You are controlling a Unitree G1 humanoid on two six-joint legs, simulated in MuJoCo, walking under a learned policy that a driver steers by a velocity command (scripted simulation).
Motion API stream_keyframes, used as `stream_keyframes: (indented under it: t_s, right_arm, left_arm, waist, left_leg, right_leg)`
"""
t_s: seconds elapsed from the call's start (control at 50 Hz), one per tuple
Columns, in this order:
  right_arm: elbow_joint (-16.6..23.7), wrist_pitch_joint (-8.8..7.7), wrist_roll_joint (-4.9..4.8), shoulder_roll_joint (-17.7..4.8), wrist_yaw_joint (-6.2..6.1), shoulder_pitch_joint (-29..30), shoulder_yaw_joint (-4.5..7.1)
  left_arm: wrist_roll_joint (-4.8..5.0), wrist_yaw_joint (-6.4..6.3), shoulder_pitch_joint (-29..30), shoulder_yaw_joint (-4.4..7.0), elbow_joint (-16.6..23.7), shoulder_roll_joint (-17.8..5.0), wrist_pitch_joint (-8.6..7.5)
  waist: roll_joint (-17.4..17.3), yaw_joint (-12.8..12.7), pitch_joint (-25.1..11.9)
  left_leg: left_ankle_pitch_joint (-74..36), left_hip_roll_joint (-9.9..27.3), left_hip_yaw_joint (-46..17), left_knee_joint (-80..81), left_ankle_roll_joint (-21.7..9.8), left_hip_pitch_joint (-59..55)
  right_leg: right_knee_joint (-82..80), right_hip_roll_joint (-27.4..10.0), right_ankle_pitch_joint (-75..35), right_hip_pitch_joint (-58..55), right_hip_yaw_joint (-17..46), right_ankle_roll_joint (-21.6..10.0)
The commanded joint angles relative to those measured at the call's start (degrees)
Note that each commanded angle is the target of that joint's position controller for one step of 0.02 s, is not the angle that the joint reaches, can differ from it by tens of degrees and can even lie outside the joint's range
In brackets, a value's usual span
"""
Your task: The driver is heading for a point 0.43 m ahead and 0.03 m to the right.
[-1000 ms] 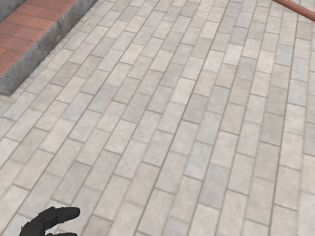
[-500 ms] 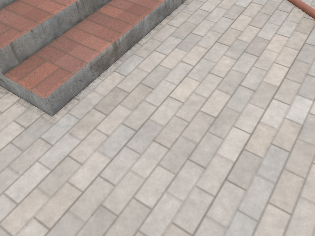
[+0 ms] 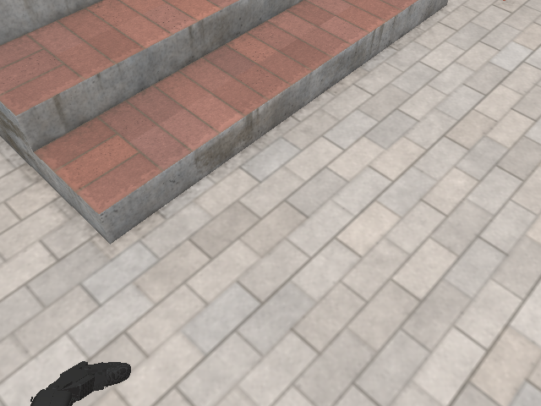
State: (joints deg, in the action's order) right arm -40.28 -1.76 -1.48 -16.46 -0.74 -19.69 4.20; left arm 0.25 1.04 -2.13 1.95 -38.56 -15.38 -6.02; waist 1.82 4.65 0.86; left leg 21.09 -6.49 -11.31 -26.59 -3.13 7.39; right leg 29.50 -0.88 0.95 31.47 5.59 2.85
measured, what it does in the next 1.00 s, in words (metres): walks ahead: right foot, then left foot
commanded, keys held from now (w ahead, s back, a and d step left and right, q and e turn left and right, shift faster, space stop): w+q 0.08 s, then w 0.30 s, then no key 0.62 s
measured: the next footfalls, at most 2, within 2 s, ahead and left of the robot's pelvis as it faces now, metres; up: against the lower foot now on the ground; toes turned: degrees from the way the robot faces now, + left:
right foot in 0.04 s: +0.19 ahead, -0.13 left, +0.00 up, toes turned +6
left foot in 0.52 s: +0.41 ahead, +0.15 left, +0.00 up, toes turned +10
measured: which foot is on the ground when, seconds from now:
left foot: down 0.00-0.04, up 0.06-0.50, down 0.52-1.00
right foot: up 0.00-0.02, down 0.04-0.52, up 0.54-0.84, down 0.86-1.00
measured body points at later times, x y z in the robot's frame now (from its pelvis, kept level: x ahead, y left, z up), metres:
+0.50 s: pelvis +0.25 +0.01 +0.00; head +0.28 +0.01 +0.45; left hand +0.19 +0.28 -0.13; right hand +0.53 -0.16 -0.07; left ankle +0.37 +0.15 -0.72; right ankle +0.15 -0.14 -0.73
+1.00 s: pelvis +0.36 +0.03 +0.00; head +0.37 +0.02 +0.45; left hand +0.43 +0.31 -0.12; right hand +0.51 -0.19 -0.13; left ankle +0.37 +0.15 -0.73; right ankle +0.40 -0.10 -0.73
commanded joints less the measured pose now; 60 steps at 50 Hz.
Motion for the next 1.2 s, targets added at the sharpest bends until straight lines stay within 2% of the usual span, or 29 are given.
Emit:
stream_keyframes:
  t_s: [0.02, 0.04, 0.06, 0.08, 0.1, 0.12, 0.16, 0.2, 0.26, 0.34, 0.42, 0.48, 0.5, 0.52, 0.54, 0.56, 0.58, 0.6, 0.62, 0.64, 0.7, 0.78, 0.84, 0.88, 0.9, 0.94, 0.96, 1.04, 1.2]
  right_arm:
    - [3.8, -0.44, 0.26, -6.7, -0.28, 1.9, 1.83]
    - [4.8, -0.72, 0.73, -3.3, 0.0, 2.1, 0.63]
    - [6.1, -1.16, -0.36, 0.2, -0.05, -5.3, -0.52]
    - [5.7, -1.3, -0.95, -4.1, -0.16, -6.5, -0.1]
    - [5.4, -1.04, -0.71, -7.8, -0.2, -1.9, 0.92]
    - [5.9, -0.77, 0.13, -7.9, -0.27, 2.0, 1.0]
    - [7.1, -0.96, 0.73, -5.9, 0.19, 5.1, 0.96]
    - [6.6, -0.8, 0.28, -3.9, 0.61, 3.9, 0.58]
    - [7.3, -0.79, 0.98, -2.3, 0.78, 7.1, -0.22]
    - [8.2, -1.74, 0.93, -0.8, 1.65, 13.8, -1.31]
    - [9.7, -2.35, 0.63, -1.2, 2.43, 19.8, -1.28]
    - [9.3, -2.85, 1.25, -2.8, 2.93, 17.3, -0.38]
    - [7.4, -2.86, 1.87, -4.1, 2.69, 12.1, 0.39]
    - [5.8, -2.8, 2.44, -6.8, 2.14, 6.5, 1.34]
    - [5.2, -2.36, 4.03, -11.5, 1.26, -0.6, 2.07]
    - [5.0, -1.7, 3.75, -11.1, 1.42, -0.4, 1.48]
    - [5.0, -0.94, 2.45, -7.7, 1.77, 0.3, 0.89]
    - [5.0, -0.85, 1.76, -6.1, 1.87, 4.4, 0.25]
    - [4.7, -0.92, 1.63, -4.5, 1.93, 7.9, -0.36]
    - [4.6, -0.99, 1.77, -3.5, 2.08, 11.0, -0.67]
    - [3.4, -1.28, 3.33, -3.4, 1.98, 15.5, -0.53]
    - [0.7, -0.68, 2.94, -4.1, 1.07, 14.8, -0.45]
    - [-1.0, 0.04, 2.34, -2.6, 0.86, 14.9, -1.24]
    - [-3.0, -0.04, 3.04, -0.9, 0.92, 10.9, -1.91]
    - [-3.6, 0.2, 2.73, -1.1, 0.62, 7.6, -1.58]
    - [-4.1, 0.81, 2.68, -2.6, -0.21, 10.4, -1.2]
    - [-4.7, 1.16, 2.51, -2.1, -0.5, 10.2, -1.24]
    - [-6.8, 1.22, 2.33, -2.1, -0.58, 9.5, -1.02]
    - [-11.4, 1.79, 1.78, -2.2, -0.98, 9.6, -0.73]
  left_arm:
    - [0.16, -0.17, -4.9, 3.77, 2.6, -8.7, -1.71]
    - [-0.89, -0.59, -12.3, 4.68, 1.9, -11.2, -2.01]
    - [-2.12, -0.82, -18.9, 5.89, 0.5, -16.3, -1.45]
    - [-0.68, -0.39, -19.8, 5.43, 0.0, -13.3, -1.07]
    - [-0.29, -0.54, -17.4, 4.29, 0.7, -9.1, -0.82]
    - [-0.6, -0.61, -15.0, 3.64, 0.7, -7.5, -0.33]
    - [-1.15, -0.56, -12.5, 2.67, -0.2, -5.3, -0.06]
    - [-0.84, -0.42, -12.3, 2.48, -1.4, -4.6, -0.41]
    - [-0.14, -0.38, -13.3, 3.11, -3.4, -7.0, -0.75]
    - [0.54, -0.59, -14.7, 3.41, -5.3, -9.1, 0.05]
    - [1.02, -0.58, -18.3, 3.35, -7.9, -10.3, 1.23]
    - [1.37, -1.02, -17.7, 3.47, -8.9, -11.3, 2.27]
    - [1.52, -1.25, -16.7, 3.36, -8.8, -11.1, 2.38]
    - [1.0, -1.38, -17.0, 2.79, -8.6, -9.6, 2.11]
    - [-1.37, -1.35, -17.9, 1.18, -6.6, -5.6, 1.53]
    - [-0.83, -0.88, -26.3, -0.17, -8.3, -2.7, 1.41]
    - [0.34, -0.73, -24.7, 1.41, -9.9, -8.6, 1.99]
    - [1.2, -0.79, -19.8, 1.65, -8.5, -9.1, 2.5]
    - [0.71, -1.32, -17.2, 1.5, -8.4, -7.8, 3.15]
    - [0.08, -1.88, -16.5, 1.62, -8.3, -7.3, 4.11]
    - [-0.39, -2.86, -18.9, 0.99, -9.4, -3.9, 5.89]
    - [-0.82, -3.14, -14.8, 0.9, -9.1, -4.3, 6.59]
    - [-1.57, -2.83, -12.7, 0.98, -9.0, -4.3, 6.79]
    - [-2.11, -3.13, -10.7, 1.32, -7.3, -7.7, 6.53]
    - [-1.21, -3.19, -8.3, 2.23, -8.2, -10.5, 6.51]
    - [-1.41, -2.74, -7.1, 0.99, -8.5, -4.8, 5.78]
    - [-1.47, -2.6, -6.5, 0.77, -8.8, -4.4, 5.36]
    - [-0.78, -2.55, -8.0, 0.71, -10.9, -4.7, 4.33]
    - [-0.49, -2.72, -7.3, 0.59, -14.1, -4.4, 4.94]
  waist:
    - [-9.4, -6.3, -4.9]
    - [-5.5, -9.7, -11.1]
    - [11.3, -8.0, -19.3]
    - [15.2, -8.2, -18.5]
    - [8.5, -9.7, -11.2]
    - [4.1, -9.4, -6.5]
    - [3.6, -7.1, -1.4]
    - [4.8, -5.7, -1.0]
    - [3.2, -5.5, -0.3]
    - [2.5, -7.7, 0.2]
    - [2.9, -9.6, 1.6]
    - [4.1, -6.7, -1.4]
    - [3.5, -3.8, -4.5]
    - [2.0, -1.4, -8.3]
    - [-7.8, 0.0, -17.0]
    - [-18.5, -2.8, -25.4]
    - [-11.5, -1.1, -24.0]
    - [-9.6, -2.0, -16.1]
    - [-5.9, -3.4, -12.1]
    - [-5.4, -5.2, -9.4]
    - [-8.9, -8.6, -8.3]
    - [-9.2, -6.9, -8.7]
    - [-7.7, -7.5, -5.0]
    - [-2.0, -5.5, -1.4]
    - [6.1, -2.2, -0.2]
    - [5.5, -4.0, 0.9]
    - [5.3, -3.8, 0.8]
    - [1.7, -4.7, -1.9]
    - [-1.7, -4.9, -2.6]
  left_leg:
    - [-15.5, 11.3, -12.0, -2.5, -5.8, 4.1]
    - [-12.4, 8.2, -8.1, -15.4, -3.7, 9.0]
    - [6.4, -0.1, 0.6, -35.1, 0.7, 27.7]
    - [12.5, 3.2, 0.9, -45.7, 1.8, 37.6]
    - [7.0, 5.5, 0.6, -49.5, 2.1, 39.9]
    - [2.6, 7.2, 2.7, -49.3, 2.3, 38.7]
    - [-2.1, 9.6, 2.9, -44.5, 2.0, 35.1]
    - [-3.0, 10.3, 4.1, -40.4, 2.0, 32.0]
    - [-6.4, 11.2, 5.7, -31.6, 2.7, 33.2]
    - [-17.0, 11.6, 8.9, -17.2, 3.2, 29.8]
    - [-20.0, 9.2, 11.1, -7.9, 2.7, 25.5]
    - [-20.0, 6.8, 11.8, -2.0, 0.1, 18.1]
    - [-23.9, 5.1, 13.0, 1.0, -1.2, 9.9]
    - [-33.7, 7.3, 11.5, 1.7, -2.9, -0.4]
    - [-58.9, 20.9, -2.2, -4.0, -8.0, -18.6]
    - [-63.6, 32.0, -17.5, -2.2, -17.5, -27.7]
    - [-55.9, 28.6, -15.2, -0.3, -16.1, -22.5]
    - [-52.0, 25.6, -9.1, 1.2, -14.0, -16.7]
    - [-48.5, 23.0, -5.8, 3.1, -12.4, -10.1]
    - [-45.2, 21.4, -3.1, 5.4, -11.3, -2.8]
    - [-42.5, 18.2, 3.3, 9.2, -10.9, 10.1]
    - [-26.0, 17.9, 3.5, 10.7, -10.2, 11.3]
    - [-2.9, 15.2, 3.3, 10.8, -6.3, 15.5]
    - [5.5, 10.6, 4.9, 7.2, -1.0, 17.4]
    - [2.6, 7.1, 9.0, 6.4, 1.0, 13.9]
    - [-3.7, 6.8, 10.2, 3.1, 1.9, 7.3]
    - [-5.9, 7.3, 10.0, 2.6, 1.6, 6.1]
    - [-13.6, 7.9, 9.6, 2.1, 1.1, 4.9]
    - [-19.7, 8.2, 9.9, 1.5, 1.7, 2.2]
  right_leg:
    - [-3.5, 0.5, 2.8, -16.5, -1.6, -3.4]
    - [-2.9, -6.7, 5.2, -29.1, 4.7, -6.8]
    - [-6.7, -20.2, 16.4, -49.2, 28.5, -16.1]
    - [-11.5, -24.1, 31.2, -50.2, 42.2, -18.3]
    - [-12.9, -21.4, 33.8, -43.9, 35.3, -16.1]
    - [-13.0, -18.7, 27.3, -37.1, 26.9, -14.2]
    - [-15.4, -14.2, 15.5, -27.1, 16.8, -13.4]
    - [-17.5, -12.2, 10.3, -24.0, 11.6, -13.8]
    - [-19.6, -12.8, 2.4, -24.1, 7.2, -15.6]
    - [-20.5, -11.3, -1.3, -24.2, 1.0, -14.5]
    - [-17.6, -11.6, -8.7, -26.7, -1.0, -13.0]
    - [-9.8, -11.5, -20.7, -29.9, -2.1, -10.3]
    - [-4.3, -9.6, -25.9, -29.0, -3.5, -8.9]
    - [3.7, -6.7, -23.2, -24.9, -5.5, -6.6]
    - [21.3, -2.3, 1.1, -11.3, -7.8, -3.1]
    - [35.7, 2.3, 37.9, -0.3, -3.4, -0.6]
    - [40.2, -0.1, 37.8, 0.8, 0.6, -0.2]
    - [40.4, -1.7, 35.3, 4.6, -1.0, -0.1]
    - [37.7, -3.5, 31.8, 4.3, -1.7, 0.4]
    - [33.7, -4.9, 28.8, 0.9, -1.6, 0.9]
    - [23.3, -4.0, 23.1, -11.9, -3.6, 2.2]
    - [11.5, -3.3, 14.2, -17.7, -3.8, 1.1]
    - [1.1, -2.2, 8.0, -23.7, -4.7, -1.0]
    - [-5.2, -7.3, 1.6, -24.8, 0.8, -3.7]
    - [-5.5, -7.0, 13.2, -17.9, 0.5, -5.4]
    - [-8.5, -5.0, 21.5, -11.7, -0.1, -4.4]
    - [-8.3, -4.4, 18.4, -11.8, -0.5, -3.6]
    - [-5.1, -3.6, 7.1, -17.0, -1.8, -3.1]
    - [-4.2, -2.6, 0.5, -19.6, -3.0, -3.8]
